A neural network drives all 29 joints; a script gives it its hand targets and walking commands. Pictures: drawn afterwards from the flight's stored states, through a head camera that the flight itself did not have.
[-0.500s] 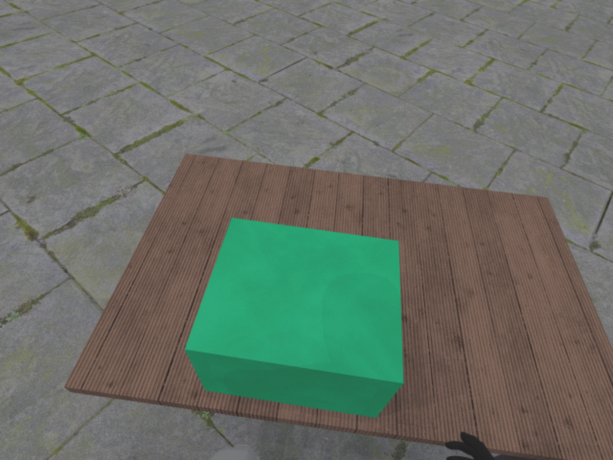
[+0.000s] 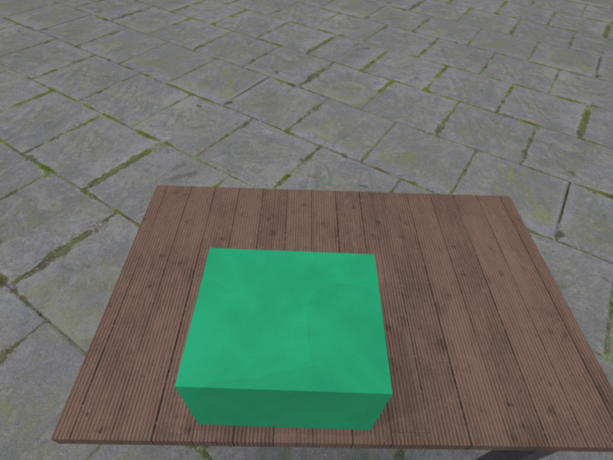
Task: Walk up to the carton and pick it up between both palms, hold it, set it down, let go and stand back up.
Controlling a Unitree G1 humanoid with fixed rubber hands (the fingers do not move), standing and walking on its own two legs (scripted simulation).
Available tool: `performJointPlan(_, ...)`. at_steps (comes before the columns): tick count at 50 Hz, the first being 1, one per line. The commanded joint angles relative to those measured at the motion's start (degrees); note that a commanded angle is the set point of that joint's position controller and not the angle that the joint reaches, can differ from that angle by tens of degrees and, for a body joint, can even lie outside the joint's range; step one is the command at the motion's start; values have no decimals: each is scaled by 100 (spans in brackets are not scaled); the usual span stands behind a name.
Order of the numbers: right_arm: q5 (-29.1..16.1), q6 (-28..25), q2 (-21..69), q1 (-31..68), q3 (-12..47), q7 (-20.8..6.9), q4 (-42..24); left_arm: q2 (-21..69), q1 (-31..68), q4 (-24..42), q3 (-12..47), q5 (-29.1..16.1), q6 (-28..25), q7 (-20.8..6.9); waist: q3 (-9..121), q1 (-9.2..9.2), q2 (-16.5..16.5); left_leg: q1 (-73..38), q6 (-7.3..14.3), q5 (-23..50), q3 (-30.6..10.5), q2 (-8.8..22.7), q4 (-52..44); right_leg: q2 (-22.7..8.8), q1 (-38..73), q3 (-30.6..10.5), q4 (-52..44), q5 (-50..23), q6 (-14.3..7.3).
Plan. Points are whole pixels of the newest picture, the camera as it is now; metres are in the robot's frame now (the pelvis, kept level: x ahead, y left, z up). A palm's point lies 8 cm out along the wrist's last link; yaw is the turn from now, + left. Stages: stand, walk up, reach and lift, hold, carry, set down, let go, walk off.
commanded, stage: walk up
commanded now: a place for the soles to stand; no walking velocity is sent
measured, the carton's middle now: (288, 337) +0.33 +0.03 -0.09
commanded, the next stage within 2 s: none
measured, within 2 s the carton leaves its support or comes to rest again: neither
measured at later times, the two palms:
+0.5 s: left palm out of the picture +0.05 +0.32 -0.13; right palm out of the picture +0.06 -0.26 -0.12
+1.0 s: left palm out of the picture -0.11 +0.31 -0.12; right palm out of the picture -0.13 -0.21 -0.12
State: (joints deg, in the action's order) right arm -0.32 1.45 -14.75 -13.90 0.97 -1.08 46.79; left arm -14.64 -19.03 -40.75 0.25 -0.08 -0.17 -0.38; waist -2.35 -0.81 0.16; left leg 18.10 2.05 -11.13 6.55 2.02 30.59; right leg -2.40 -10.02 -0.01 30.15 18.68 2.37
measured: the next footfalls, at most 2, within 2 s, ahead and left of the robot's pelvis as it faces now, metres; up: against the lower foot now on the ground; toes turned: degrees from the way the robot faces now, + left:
right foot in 0.76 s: -0.09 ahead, -0.06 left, +0.00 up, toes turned -8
left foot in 1.08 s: -0.07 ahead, +0.09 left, +0.00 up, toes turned +5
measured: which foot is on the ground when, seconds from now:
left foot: down 0.00-0.80, up 0.82-1.00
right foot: down 0.00-0.44, up 0.46-0.74, down 0.76-1.00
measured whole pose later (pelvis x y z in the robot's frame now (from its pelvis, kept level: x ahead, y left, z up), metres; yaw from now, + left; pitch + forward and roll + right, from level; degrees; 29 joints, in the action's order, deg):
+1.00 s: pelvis -0.11 +0.06 +0.00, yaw -5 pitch -1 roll +0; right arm 0.7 3.4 -15.3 -24.2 -4.0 -0.5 47.6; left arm -11.6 -26.1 -49.5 -2.9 2.1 1.8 0.5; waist -0.3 1.0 1.8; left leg 22.9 -2.7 -22.8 -3.7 -0.6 49.5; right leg -0.5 -10.9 2.3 28.3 16.2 -1.6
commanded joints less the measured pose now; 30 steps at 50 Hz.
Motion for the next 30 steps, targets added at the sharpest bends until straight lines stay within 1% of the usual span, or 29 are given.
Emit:
performJointPlan(1,16,-192,-918,139,-300,43,-508,-855,-254,419,-278,-1,-167,46,217,39,-46,-624,159,-124,-904,652,-740,-335,-615,-445,-632,-399,-409)
performJointPlan(4,8,-182,-923,48,-299,42,-457,-875,-270,372,-291,1,-155,52,151,13,-48,-591,151,-331,-900,652,-798,-319,-690,-455,-651,-242,-400)
performJointPlan(6,10,-183,-961,16,-310,53,-443,-814,-340,347,-291,13,-156,54,225,23,103,-588,172,-450,-934,692,-845,-295,-626,-457,-614,-247,-410)
performJointPlan(8,10,-175,-964,57,-314,64,-410,-797,-374,320,-289,6,-160,55,178,46,100,-577,184,-643,-956,735,-931,-252,-693,-469,-587,-161,-399)
performJointPlan(9,6,-170,-966,53,-308,65,-403,-811,-383,315,-293,13,-167,56,99,39,81,-574,167,-585,-921,706,-892,-262,-737,-503,-621,-209,-390)
performJointPlan(10,60,-89,-1304,360,-421,49,-568,-1275,-178,456,-484,34,-162,145,-379,39,107,-344,241,1034,-728,591,-310,-412,-1007,-608,-286,-1504,-472)
performJointPlan(11,123,-50,-1336,290,-447,15,-594,-1380,-340,431,-519,43,-166,183,68,38,35,-589,278,1830,-522,491,150,-566,-799,-727,-146,-2134,-562)
performJointPlan(12,149,-22,-1271,215,-450,-18,-648,-1431,-439,462,-554,32,-162,202,341,28,-100,-712,283,1950,-393,432,400,-681,-705,-839,-80,-2424,-649)
performJointPlan(13,152,15,-1244,178,-464,-41,-693,-1464,-452,502,-586,25,-137,215,514,29,-196,-701,288,1777,-375,385,581,-783,-625,-1008,-48,-2483,-801)
performJointPlan(14,140,63,-1182,204,-466,-54,-734,-1526,-433,528,-627,16,-97,217,543,67,-400,-630,258,1393,-346,289,807,-893,-698,-1162,-119,-2365,-959)
performJointPlan(15,129,104,-1129,271,-464,-73,-792,-1536,-349,574,-645,31,-43,223,460,79,-489,-541,225,1061,-358,205,968,-984,-801,-1280,-176,-2210,-1077)
performJointPlan(16,110,142,-1078,303,-474,-86,-826,-1594,-260,609,-678,43,10,241,378,86,-648,-457,187,716,-383,103,1171,-1069,-977,-1372,-247,-2006,-1183)
performJointPlan(17,116,167,-1009,228,-472,-98,-863,-1639,-99,661,-698,64,54,253,293,32,-891,-472,160,148,-407,7,1334,-1179,-1240,-1458,-348,-1708,-1277)
performJointPlan(18,133,188,-1015,142,-488,-102,-886,-1639,49,724,-699,78,87,256,214,-32,-956,-541,151,-369,-489,-24,1391,-1287,-1524,-1575,-367,-1508,-1345)
performJointPlan(19,157,188,-1052,98,-512,-108,-926,-1640,171,777,-690,90,100,251,106,-84,-937,-661,181,-525,-642,24,1267,-1291,-1818,-1618,-280,-1274,-1305)
performJointPlan(20,165,170,-1126,-16,-550,-111,-934,-1583,273,816,-662,106,116,244,101,-161,-711,-798,256,-511,-807,146,957,-1107,-2036,-1406,-46,-901,-1177)
performJointPlan(21,186,133,-1355,-80,-612,-106,-984,-1456,222,864,-616,77,135,221,226,-230,-91,-799,472,-405,-1335,626,78,-530,-2101,-853,656,-220,-873)
performJointPlan(22,168,108,-1749,-74,-746,-89,-987,-1062,34,886,-502,7,154,244,359,-303,1155,-588,991,-567,-2509,1615,-1297,548,-2010,142,2356,962,-423)
performJointPlan(23,139,111,-1709,-48,-763,-27,-958,-946,-139,773,-536,35,231,332,378,-359,1239,-260,1464,-673,-3052,2173,-1775,619,-1863,-50,3546,2076,-279)
performJointPlan(24,177,107,-1573,13,-713,33,-936,-1041,-293,689,-610,94,281,372,310,-268,874,-111,1515,-755,-2945,2170,-1708,468,-1846,-385,4079,1988,-298)
performJointPlan(25,213,113,-1412,147,-660,78,-955,-1094,-455,625,-648,52,277,372,195,-162,579,-100,1435,-483,-2504,1989,-1531,438,-1820,-477,4282,1809,-297)
performJointPlan(26,249,132,-1310,318,-631,105,-969,-1073,-594,538,-661,8,247,367,207,-43,463,-44,1375,-294,-2106,1786,-1378,427,-1713,-499,4339,1625,-300)
performJointPlan(27,278,135,-1212,437,-586,140,-959,-1064,-675,474,-664,16,210,329,296,30,383,-24,1232,-665,-1820,1633,-1357,366,-1563,-505,4170,1368,-266)
performJointPlan(28,282,144,-1194,506,-575,172,-960,-1017,-692,452,-657,22,192,274,354,54,464,-19,1117,-1139,-1667,1558,-1442,363,-1482,-403,3899,1215,-212)
performJointPlan(29,281,147,-1142,544,-551,193,-954,-977,-729,447,-654,22,179,214,436,74,516,-134,1002,-1546,-1562,1496,-1502,355,-1441,-357,3513,1166,-173)
performJointPlan(30,272,137,-1092,456,-539,219,-936,-983,-684,455,-674,39,186,158,494,32,485,-197,908,-1875,-1565,1504,-1605,357,-1407,-293,3183,1160,-159)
